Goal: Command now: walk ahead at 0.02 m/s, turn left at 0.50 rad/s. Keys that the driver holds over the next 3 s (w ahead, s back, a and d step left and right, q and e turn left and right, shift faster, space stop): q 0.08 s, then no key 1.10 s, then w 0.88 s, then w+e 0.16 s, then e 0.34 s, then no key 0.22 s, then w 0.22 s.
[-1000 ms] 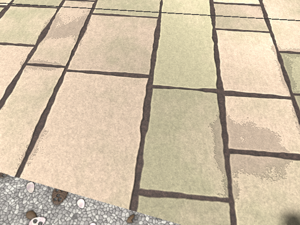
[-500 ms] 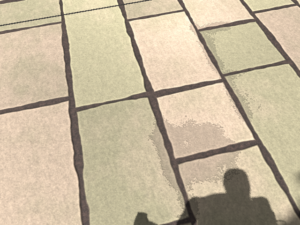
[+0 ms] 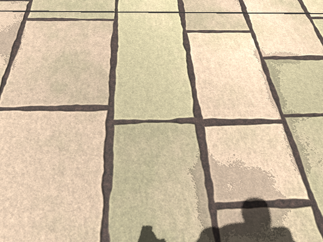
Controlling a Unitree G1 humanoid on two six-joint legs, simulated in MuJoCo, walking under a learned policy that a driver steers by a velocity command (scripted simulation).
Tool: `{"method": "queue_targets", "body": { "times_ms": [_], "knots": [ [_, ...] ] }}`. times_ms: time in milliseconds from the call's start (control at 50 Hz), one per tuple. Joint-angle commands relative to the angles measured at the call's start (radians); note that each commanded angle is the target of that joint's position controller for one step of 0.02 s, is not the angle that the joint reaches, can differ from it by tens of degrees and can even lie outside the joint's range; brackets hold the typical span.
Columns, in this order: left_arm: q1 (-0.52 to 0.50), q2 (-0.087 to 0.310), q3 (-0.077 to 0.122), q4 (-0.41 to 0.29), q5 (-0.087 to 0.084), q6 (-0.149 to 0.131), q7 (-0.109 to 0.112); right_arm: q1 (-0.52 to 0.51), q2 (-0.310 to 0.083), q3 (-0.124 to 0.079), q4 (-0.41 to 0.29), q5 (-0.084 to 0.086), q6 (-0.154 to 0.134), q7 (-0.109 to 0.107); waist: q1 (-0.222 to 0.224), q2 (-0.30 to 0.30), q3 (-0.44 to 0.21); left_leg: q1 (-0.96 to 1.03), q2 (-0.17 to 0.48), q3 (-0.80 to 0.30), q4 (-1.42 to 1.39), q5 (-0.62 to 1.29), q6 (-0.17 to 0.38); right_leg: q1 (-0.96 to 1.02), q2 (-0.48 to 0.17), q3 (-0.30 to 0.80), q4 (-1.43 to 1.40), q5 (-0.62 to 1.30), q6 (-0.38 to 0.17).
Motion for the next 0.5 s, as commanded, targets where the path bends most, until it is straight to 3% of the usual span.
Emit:
{"method": "queue_targets", "body": {
  "times_ms": [20, 80, 180, 240, 260, 280, 300, 320, 340, 380, 440, 480, 500],
  "knots": [
    [0.024, 0.045, 0.010, -0.053, -0.007, -0.009, 0.007, -0.001, -0.169, -0.047, -0.075, 0.001, 0.004, -0.021, 0.021, 0.130, -0.187, 0.227, 0.218, -0.247, -0.081, 0.478, 0.180, -0.038, -0.002, 0.017, -0.111, 0.059, 0.026],
    [0.005, 0.048, 0.008, -0.054, -0.007, -0.014, 0.006, -0.011, -0.183, -0.052, -0.090, 0.003, 0.014, -0.033, 0.013, 0.149, -0.190, 0.182, 0.203, -0.276, -0.087, 0.355, 0.164, 0.026, 0.003, 0.028, -0.222, 0.113, 0.033],
    [0.024, 0.071, 0.009, -0.047, -0.013, -0.029, -0.015, -0.023, -0.152, -0.034, -0.102, -0.007, 0.026, -0.031, 0.002, 0.187, -0.180, 0.151, 0.208, -0.324, -0.065, 0.264, 0.152, 0.137, -0.016, 0.015, -0.360, 0.119, 0.016],
    [0.081, 0.063, 0.006, -0.027, -0.006, -0.048, -0.034, -0.030, -0.120, -0.015, -0.103, 0.000, 0.031, -0.033, 0.043, 0.162, -0.153, 0.105, 0.155, -0.316, -0.007, 0.178, 0.091, 0.306, -0.024, -0.010, -0.653, 0.318, -0.033],
    [0.096, 0.108, 0.013, -0.029, 0.012, -0.051, -0.034, 0.006, -0.093, -0.005, -0.102, -0.012, 0.027, -0.034, 0.027, 0.081, -0.157, 0.044, 0.103, -0.273, 0.065, 0.041, 0.039, 0.392, -0.130, 0.083, -0.684, 0.426, -0.071],
    [0.080, 0.175, 0.022, -0.044, 0.027, -0.047, -0.028, 0.071, -0.058, 0.005, -0.102, -0.027, 0.017, -0.030, -0.034, -0.147, -0.151, -0.066, -0.037, -0.140, 0.226, -0.279, -0.022, 0.451, -0.303, 0.266, -0.693, 0.704, -0.172],
    [0.082, 0.143, 0.011, -0.034, 0.049, -0.050, -0.033, 0.025, -0.104, -0.008, -0.128, -0.023, 0.006, -0.029, -0.008, -0.259, -0.141, -0.105, -0.039, -0.094, 0.343, -0.454, -0.065, 0.361, -0.422, 0.420, -0.738, 0.698, -0.329],
    [0.062, 0.114, 0.004, -0.043, 0.042, -0.058, -0.034, -0.002, -0.169, -0.028, -0.114, -0.012, 0.005, -0.032, 0.014, -0.184, -0.119, -0.102, -0.009, -0.105, 0.474, -0.445, -0.089, 0.341, -0.399, 0.400, -0.748, 0.649, -0.353],
    [0.044, 0.112, 0.004, -0.039, 0.026, -0.060, -0.032, -0.004, -0.168, -0.035, -0.102, -0.006, 0.011, -0.032, 0.009, -0.148, -0.108, -0.125, -0.007, -0.098, 0.540, -0.403, -0.105, 0.353, -0.351, 0.335, -0.733, 0.624, -0.321],
    [0.013, 0.095, -0.006, -0.032, 0.001, -0.058, -0.028, 0.018, -0.117, -0.026, -0.077, -0.011, 0.030, -0.035, -0.002, -0.124, -0.095, -0.114, 0.021, -0.091, 0.556, -0.342, -0.138, 0.357, -0.295, 0.247, -0.714, 0.637, -0.274],
    [0.026, 0.075, -0.013, -0.003, 0.002, -0.040, -0.027, -0.004, -0.027, 0.006, -0.069, -0.006, 0.028, -0.025, 0.011, -0.156, -0.106, 0.004, 0.044, 0.005, 0.306, -0.294, -0.151, 0.368, -0.206, 0.126, -0.682, 0.696, -0.232],
    [0.068, 0.094, -0.011, 0.017, 0.000, -0.031, -0.026, -0.022, -0.036, 0.005, -0.061, 0.004, 0.026, -0.023, 0.035, -0.173, -0.120, 0.070, 0.038, 0.038, 0.138, -0.220, -0.146, 0.405, -0.207, 0.133, -0.660, 0.711, -0.240],
    [0.065, 0.098, -0.012, 0.022, -0.007, -0.028, -0.026, -0.001, -0.043, 0.002, -0.046, 0.006, 0.026, -0.022, 0.020, -0.166, -0.119, 0.123, 0.033, 0.055, 0.012, -0.118, -0.134, 0.404, -0.201, 0.132, -0.649, 0.693, -0.232]
  ]
}}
